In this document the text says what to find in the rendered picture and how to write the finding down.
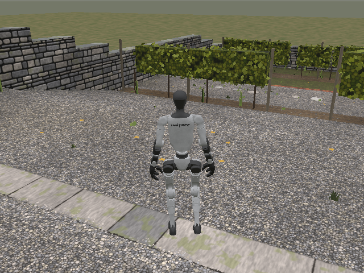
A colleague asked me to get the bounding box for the robot right upper arm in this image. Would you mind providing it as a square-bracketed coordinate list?
[192, 114, 207, 146]

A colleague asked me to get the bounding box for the right robot forearm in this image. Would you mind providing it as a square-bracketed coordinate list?
[202, 138, 214, 164]

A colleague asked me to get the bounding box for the robot torso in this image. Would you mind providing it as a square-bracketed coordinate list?
[168, 112, 194, 171]

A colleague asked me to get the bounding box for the left robot forearm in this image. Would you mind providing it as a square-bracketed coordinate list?
[150, 139, 161, 167]

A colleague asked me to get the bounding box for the right robot hand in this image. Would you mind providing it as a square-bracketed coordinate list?
[202, 162, 215, 177]

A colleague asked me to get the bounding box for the robot head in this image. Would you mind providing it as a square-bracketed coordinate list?
[171, 90, 190, 118]

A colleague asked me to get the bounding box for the left robot hand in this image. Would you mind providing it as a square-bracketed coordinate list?
[150, 166, 163, 180]

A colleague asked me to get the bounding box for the robot left upper arm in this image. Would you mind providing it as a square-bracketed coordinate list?
[155, 115, 169, 148]

